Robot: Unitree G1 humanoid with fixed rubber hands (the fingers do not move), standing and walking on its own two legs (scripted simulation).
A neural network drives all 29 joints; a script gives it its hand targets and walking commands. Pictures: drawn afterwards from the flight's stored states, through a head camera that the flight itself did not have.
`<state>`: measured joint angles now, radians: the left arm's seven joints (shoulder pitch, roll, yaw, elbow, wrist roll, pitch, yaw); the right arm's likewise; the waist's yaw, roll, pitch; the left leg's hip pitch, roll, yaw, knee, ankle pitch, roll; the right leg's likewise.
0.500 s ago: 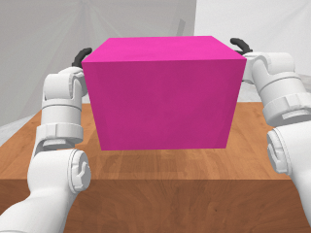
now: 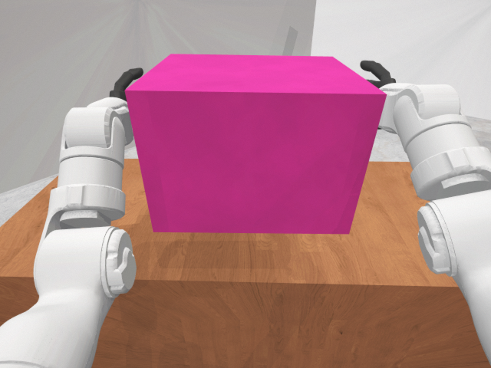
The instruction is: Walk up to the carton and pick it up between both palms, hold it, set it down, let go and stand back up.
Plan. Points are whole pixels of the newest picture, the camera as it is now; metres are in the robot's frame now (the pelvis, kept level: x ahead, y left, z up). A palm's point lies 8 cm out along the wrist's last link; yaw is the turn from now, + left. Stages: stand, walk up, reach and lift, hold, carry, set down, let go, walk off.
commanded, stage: hold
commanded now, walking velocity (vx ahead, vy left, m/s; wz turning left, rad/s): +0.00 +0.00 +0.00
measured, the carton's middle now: (251, 135) +0.39 +0.00 +0.29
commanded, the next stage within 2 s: none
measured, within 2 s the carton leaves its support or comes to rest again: neither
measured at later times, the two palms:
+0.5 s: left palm (126, 115) +0.37 +0.18 +0.33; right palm (387, 102) +0.36 -0.20 +0.35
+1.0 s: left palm (125, 116) +0.37 +0.19 +0.33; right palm (384, 102) +0.36 -0.19 +0.35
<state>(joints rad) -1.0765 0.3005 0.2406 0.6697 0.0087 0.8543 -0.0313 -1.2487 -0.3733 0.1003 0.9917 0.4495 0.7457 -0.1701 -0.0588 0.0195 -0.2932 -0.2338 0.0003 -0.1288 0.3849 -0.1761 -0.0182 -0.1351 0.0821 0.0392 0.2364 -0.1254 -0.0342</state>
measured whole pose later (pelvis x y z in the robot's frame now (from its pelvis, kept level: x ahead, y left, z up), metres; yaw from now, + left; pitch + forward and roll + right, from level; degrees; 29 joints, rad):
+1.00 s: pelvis +0.00 +0.00 +0.00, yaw +0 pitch +1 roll -2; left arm -1.06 0.29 0.25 0.66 0.01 0.86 -0.02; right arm -1.26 -0.38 0.10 1.00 0.45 0.75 -0.17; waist -0.06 0.02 -0.29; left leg -0.23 0.00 -0.13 0.38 -0.18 -0.02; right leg -0.13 0.08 0.05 0.24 -0.13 -0.03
